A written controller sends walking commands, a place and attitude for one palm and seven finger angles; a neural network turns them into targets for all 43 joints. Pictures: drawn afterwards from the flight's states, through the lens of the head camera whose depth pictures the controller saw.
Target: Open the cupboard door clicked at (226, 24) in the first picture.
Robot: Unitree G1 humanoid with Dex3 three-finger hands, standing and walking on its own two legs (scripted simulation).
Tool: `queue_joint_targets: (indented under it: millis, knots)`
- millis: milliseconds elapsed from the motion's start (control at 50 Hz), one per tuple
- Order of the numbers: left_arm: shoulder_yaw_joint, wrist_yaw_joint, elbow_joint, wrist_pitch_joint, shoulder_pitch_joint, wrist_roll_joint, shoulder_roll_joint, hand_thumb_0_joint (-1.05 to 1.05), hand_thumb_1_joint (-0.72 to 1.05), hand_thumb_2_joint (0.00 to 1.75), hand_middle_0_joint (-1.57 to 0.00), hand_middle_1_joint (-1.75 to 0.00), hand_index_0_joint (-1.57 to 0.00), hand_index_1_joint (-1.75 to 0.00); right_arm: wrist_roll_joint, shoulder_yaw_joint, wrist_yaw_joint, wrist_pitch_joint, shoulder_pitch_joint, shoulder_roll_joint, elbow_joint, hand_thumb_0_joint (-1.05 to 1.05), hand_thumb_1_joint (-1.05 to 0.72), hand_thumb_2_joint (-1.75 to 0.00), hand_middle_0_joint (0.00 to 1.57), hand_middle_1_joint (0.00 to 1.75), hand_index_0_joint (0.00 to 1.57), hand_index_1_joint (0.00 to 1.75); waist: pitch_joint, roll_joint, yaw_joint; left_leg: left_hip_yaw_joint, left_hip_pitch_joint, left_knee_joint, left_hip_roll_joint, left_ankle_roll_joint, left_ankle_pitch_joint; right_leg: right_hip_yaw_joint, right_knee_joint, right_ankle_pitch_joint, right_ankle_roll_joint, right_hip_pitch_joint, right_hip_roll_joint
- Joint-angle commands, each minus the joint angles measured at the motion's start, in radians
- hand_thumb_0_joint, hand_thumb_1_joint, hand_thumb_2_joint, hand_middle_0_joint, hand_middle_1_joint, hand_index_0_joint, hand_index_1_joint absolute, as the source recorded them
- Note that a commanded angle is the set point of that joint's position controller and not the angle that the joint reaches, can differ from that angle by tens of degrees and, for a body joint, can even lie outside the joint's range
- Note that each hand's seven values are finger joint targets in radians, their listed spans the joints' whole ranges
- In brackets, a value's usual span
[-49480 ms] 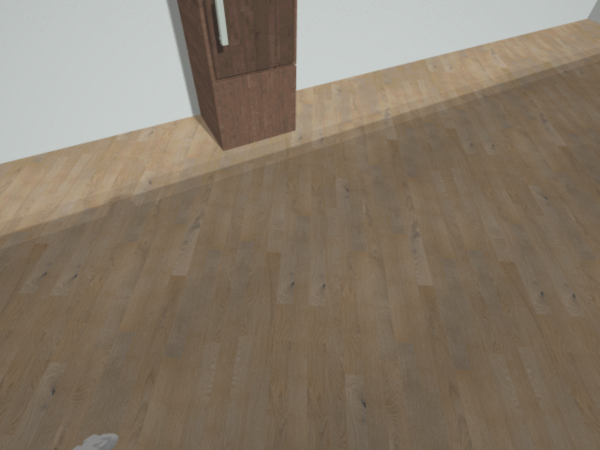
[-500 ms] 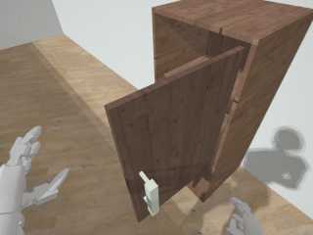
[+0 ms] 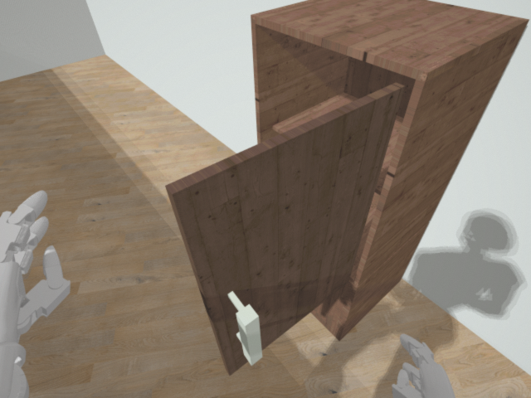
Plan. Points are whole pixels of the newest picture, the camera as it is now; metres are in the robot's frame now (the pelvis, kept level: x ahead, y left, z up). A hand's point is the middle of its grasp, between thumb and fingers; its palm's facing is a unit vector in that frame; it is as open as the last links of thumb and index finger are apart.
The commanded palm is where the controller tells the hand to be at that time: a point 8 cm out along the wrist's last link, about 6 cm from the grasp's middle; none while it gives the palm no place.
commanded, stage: draw the hand back to the body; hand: left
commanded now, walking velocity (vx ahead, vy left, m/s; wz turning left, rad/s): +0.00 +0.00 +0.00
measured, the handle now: (243, 328) +0.27 +0.08 -0.10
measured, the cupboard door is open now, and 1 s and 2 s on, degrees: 87 87 87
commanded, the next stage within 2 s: step back with the hand held close in 0.02 s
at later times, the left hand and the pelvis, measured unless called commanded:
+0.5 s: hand (59, 292) +0.18 +0.26 +0.16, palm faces +0.32 -0.78 -0.53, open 7.4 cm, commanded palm +0.12 +0.31 +0.18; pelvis -0.03 +0.01 +0.00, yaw -2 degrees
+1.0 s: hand out of the picture +0.06 +0.30 +0.16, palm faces +0.49 -0.72 -0.49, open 7.4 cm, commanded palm +0.00 +0.33 +0.18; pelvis -0.12 +0.02 -0.02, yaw +3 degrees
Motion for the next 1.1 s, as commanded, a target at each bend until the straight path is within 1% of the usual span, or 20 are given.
queue_joint_targets:
  millis: [0, 80, 120, 140, 160, 180, 220, 320, 400, 520, 680, 820, 840, 880, 940, 980, 1020, 1040, 1060, 1080]
  knots:
    - [0.122, 0.017, -0.195, -0.068, -0.108, -0.003, 0.180, 0.00, 0.90, 0.90, -0.20, -0.30, -0.20, -0.30, -0.002, -0.038, -0.005, -0.062, -0.145, -0.093, -0.157, 0.00, -0.90, -0.90, 0.20, 0.30, 0.20, 0.30, -0.045, -0.007, 0.004, 0.014, 0.036, -0.069, -0.002, 0.023, 0.240, -0.016, -0.079, 0.241, -0.007, -0.034, -0.006]
    - [0.116, 0.014, -0.187, -0.071, -0.109, -0.004, 0.173, 0.00, 0.90, 0.90, -0.20, -0.30, -0.20, -0.30, -0.002, -0.038, -0.002, -0.064, -0.147, -0.093, -0.154, 0.00, -0.90, -0.90, 0.20, 0.30, 0.20, 0.30, -0.039, -0.014, 0.003, 0.014, 0.042, -0.076, -0.003, 0.024, 0.228, -0.014, -0.086, 0.227, -0.004, -0.039, -0.003]
    - [0.145, 0.019, -0.213, -0.076, -0.161, -0.003, 0.210, 0.00, 0.90, 0.90, -0.20, -0.30, -0.20, -0.30, -0.004, -0.039, -0.004, -0.066, -0.151, -0.095, -0.150, 0.00, -0.90, -0.90, 0.20, 0.30, 0.20, 0.30, -0.062, 0.006, 0.006, 0.018, 0.050, -0.077, -0.004, 0.025, 0.234, -0.008, -0.088, 0.241, -0.004, -0.025, -0.007]
    - [0.256, 0.026, -0.248, -0.123, -0.254, 0.006, 0.317, 0.00, 0.90, 0.90, -0.20, -0.30, -0.20, -0.30, 0.004, -0.037, -0.002, -0.044, -0.133, -0.117, -0.181, 0.00, -0.90, -0.90, 0.20, 0.30, 0.20, 0.30, 0.008, -0.043, -0.047, 0.002, -0.011, -0.045, 0.010, 0.036, 0.180, 0.088, -0.136, 0.320, -0.006, -0.119, -0.048]
    - [0.200, 0.014, -0.147, -0.126, -0.144, 0.007, 0.239, 0.00, 0.90, 0.90, -0.20, -0.30, -0.20, -0.30, -0.002, -0.040, -0.003, -0.026, -0.138, -0.109, -0.161, 0.00, -0.90, -0.90, 0.20, 0.30, 0.20, 0.30, -0.002, -0.081, -0.055, -0.004, -0.003, -0.027, 0.005, 0.035, 0.174, 0.089, -0.139, 0.349, -0.007, -0.128, -0.065]
    - [0.174, 0.008, -0.130, -0.129, -0.089, 0.011, 0.211, 0.00, 0.90, 0.90, -0.20, -0.30, -0.20, -0.30, -0.005, -0.045, 0.000, -0.013, -0.137, -0.112, -0.166, 0.00, -0.90, -0.90, 0.20, 0.30, 0.20, 0.30, -0.017, -0.088, -0.055, 0.000, -0.003, -0.027, 0.008, 0.032, 0.196, 0.086, -0.131, 0.378, -0.006, -0.124, -0.068]
    - [0.160, 0.007, -0.158, -0.142, -0.061, 0.015, 0.201, 0.00, 0.90, 0.90, -0.20, -0.30, -0.20, -0.30, -0.007, -0.051, 0.001, 0.005, -0.140, -0.118, -0.174, 0.00, -0.90, -0.90, 0.20, 0.30, 0.20, 0.30, -0.065, -0.016, -0.055, 0.002, 0.005, -0.047, 0.020, 0.028, 0.295, 0.059, -0.086, 0.438, -0.002, -0.090, -0.064]
    - [0.192, 0.020, -0.215, -0.143, 0.022, 0.014, 0.233, 0.00, 0.90, 0.90, -0.20, -0.30, -0.20, -0.30, -0.002, -0.062, -0.003, 0.040, -0.138, -0.115, -0.212, 0.00, -0.90, -0.90, 0.20, 0.30, 0.20, 0.30, -0.166, -0.006, -0.047, -0.001, 0.015, -0.058, 0.041, 0.022, 0.459, 0.024, -0.020, 0.497, 0.011, -0.038, -0.041]
    - [0.241, 0.033, -0.241, -0.148, 0.058, 0.010, 0.276, 0.00, 0.90, 0.90, -0.20, -0.30, -0.20, -0.30, 0.002, -0.073, -0.009, 0.063, -0.143, -0.113, -0.226, 0.00, -0.90, -0.90, 0.20, 0.30, 0.20, 0.30, -0.184, -0.032, -0.046, -0.004, -0.039, -0.053, 0.042, 0.023, 0.434, 0.031, -0.001, 0.515, 0.013, -0.017, -0.041]
    - [0.226, 0.043, -0.238, -0.155, 0.080, 0.010, 0.259, 0.00, 0.90, 0.90, -0.20, -0.30, -0.20, -0.30, 0.009, -0.074, -0.011, 0.062, -0.135, -0.112, -0.233, 0.00, -0.90, -0.90, 0.20, 0.30, 0.20, 0.30, -0.136, -0.008, -0.055, -0.013, -0.135, -0.073, 0.043, 0.030, 0.260, 0.053, -0.005, 0.399, 0.019, -0.046, -0.037]
    - [0.231, 0.057, -0.271, -0.200, 0.048, 0.037, 0.253, 0.00, 0.90, 0.90, -0.20, -0.30, -0.20, -0.30, 0.010, -0.076, -0.012, 0.026, -0.114, -0.133, -0.238, 0.00, -0.90, -0.90, 0.20, 0.30, 0.20, 0.30, -0.042, 0.020, -0.063, -0.076, -0.419, -0.159, 0.063, 0.071, -0.248, 0.067, 0.010, 0.063, 0.028, -0.002, -0.003]
    - [0.256, 0.061, -0.273, -0.229, 0.029, 0.062, 0.240, 0.00, 0.90, 0.90, -0.20, -0.30, -0.20, -0.30, 0.004, -0.081, -0.011, -0.026, -0.101, -0.133, -0.228, 0.00, -0.90, -0.90, 0.20, 0.30, 0.20, 0.30, -0.051, 0.082, -0.056, -0.160, -0.662, -0.202, 0.130, 0.115, -0.460, 0.066, 0.218, 0.084, 0.033, 0.138, 0.048]
    - [0.256, 0.059, -0.284, -0.233, 0.026, 0.061, 0.238, 0.00, 0.90, 0.90, -0.20, -0.30, -0.20, -0.30, 0.005, -0.083, -0.008, -0.033, -0.099, -0.133, -0.226, 0.00, -0.90, -0.90, 0.20, 0.30, 0.20, 0.30, -0.053, 0.089, -0.058, -0.151, -0.660, -0.175, 0.123, 0.116, -0.462, 0.088, 0.223, 0.089, 0.027, 0.119, 0.046]
    - [0.258, 0.058, -0.304, -0.236, 0.024, 0.055, 0.241, 0.00, 0.90, 0.90, -0.20, -0.30, -0.20, -0.30, 0.003, -0.085, -0.003, -0.042, -0.081, -0.126, -0.217, 0.00, -0.90, -0.90, 0.20, 0.30, 0.20, 0.30, -0.050, 0.010, -0.067, -0.103, -0.592, -0.075, 0.076, 0.093, -0.417, 0.153, 0.152, 0.081, 0.007, 0.015, 0.013]
    - [0.236, 0.062, -0.320, -0.232, -0.013, 0.041, 0.241, 0.00, 0.90, 0.90, -0.20, -0.30, -0.20, -0.30, -0.007, -0.081, 0.001, -0.045, -0.064, -0.114, -0.186, 0.00, -0.90, -0.90, 0.20, 0.30, 0.20, 0.30, -0.033, -0.099, -0.081, -0.049, -0.398, 0.071, 0.004, 0.043, -0.305, 0.244, -0.018, -0.061, -0.031, -0.241, -0.067]
    - [0.225, 0.071, -0.322, -0.231, -0.045, 0.036, 0.252, 0.00, 0.90, 0.90, -0.20, -0.30, -0.20, -0.30, -0.006, -0.080, 0.004, -0.036, -0.053, -0.109, -0.163, 0.00, -0.90, -0.90, 0.20, 0.30, 0.20, 0.30, -0.042, -0.129, -0.091, -0.031, -0.245, 0.147, -0.023, 0.020, -0.237, 0.242, -0.097, -0.160, -0.041, -0.401, -0.101]
    - [0.234, 0.080, -0.326, -0.238, -0.044, 0.035, 0.265, 0.00, 0.90, 0.90, -0.20, -0.30, -0.20, -0.30, -0.005, -0.079, 0.000, -0.032, -0.057, -0.105, -0.155, 0.00, -0.90, -0.90, 0.20, 0.30, 0.20, 0.30, -0.055, -0.090, -0.094, -0.061, -0.206, 0.106, -0.003, 0.024, -0.228, 0.190, -0.074, -0.162, -0.029, -0.431, -0.084]
    - [0.236, 0.080, -0.336, -0.240, -0.042, 0.033, 0.264, 0.00, 0.90, 0.90, -0.20, -0.30, -0.20, -0.30, -0.003, -0.079, -0.002, -0.030, -0.064, -0.112, -0.163, 0.00, -0.90, -0.90, 0.20, 0.30, 0.20, 0.30, -0.058, -0.051, -0.093, -0.100, -0.255, 0.040, 0.026, 0.035, -0.278, 0.158, -0.025, -0.170, -0.013, -0.394, -0.054]
    - [0.250, 0.079, -0.345, -0.244, -0.035, 0.035, 0.266, 0.00, 0.90, 0.90, -0.20, -0.30, -0.20, -0.30, -0.002, -0.080, -0.004, -0.031, -0.074, -0.121, -0.174, 0.00, -0.90, -0.90, 0.20, 0.30, 0.20, 0.30, -0.060, 0.038, -0.089, -0.159, -0.367, -0.078, 0.080, 0.059, -0.368, 0.115, 0.082, -0.152, 0.007, -0.296, -0.008]
    - [0.270, 0.076, -0.352, -0.248, -0.026, 0.041, 0.262, 0.00, 0.90, 0.90, -0.20, -0.30, -0.20, -0.30, -0.002, -0.082, -0.005, -0.037, -0.096, -0.130, -0.187, 0.00, -0.90, -0.90, 0.20, 0.30, 0.20, 0.30, -0.071, 0.165, -0.076, -0.261, -0.533, -0.230, 0.180, 0.099, -0.510, 0.052, 0.286, -0.095, 0.031, -0.134, 0.061]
